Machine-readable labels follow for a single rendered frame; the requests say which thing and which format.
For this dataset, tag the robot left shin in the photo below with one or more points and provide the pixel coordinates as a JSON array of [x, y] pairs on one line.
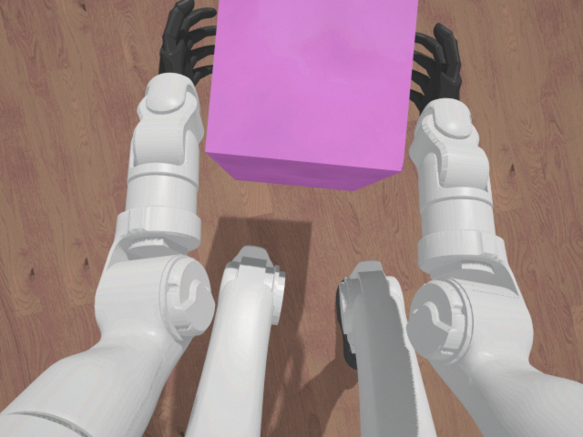
[[232, 267]]

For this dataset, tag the carton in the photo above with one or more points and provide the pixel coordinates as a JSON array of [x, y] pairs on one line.
[[311, 93]]

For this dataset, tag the right robot upper arm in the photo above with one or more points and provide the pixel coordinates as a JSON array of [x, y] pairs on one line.
[[478, 338]]

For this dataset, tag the robot right thigh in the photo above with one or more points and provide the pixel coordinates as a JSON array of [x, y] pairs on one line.
[[393, 401]]

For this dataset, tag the robot left forearm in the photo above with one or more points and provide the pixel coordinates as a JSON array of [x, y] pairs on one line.
[[160, 218]]

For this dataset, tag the robot right forearm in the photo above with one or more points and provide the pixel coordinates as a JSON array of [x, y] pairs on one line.
[[455, 201]]

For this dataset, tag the left robot upper arm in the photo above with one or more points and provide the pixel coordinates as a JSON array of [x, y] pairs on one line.
[[148, 311]]

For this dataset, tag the robot right hand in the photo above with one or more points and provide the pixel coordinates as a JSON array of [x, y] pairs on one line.
[[445, 80]]

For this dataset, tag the robot left hand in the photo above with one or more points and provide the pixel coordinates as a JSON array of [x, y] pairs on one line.
[[176, 55]]

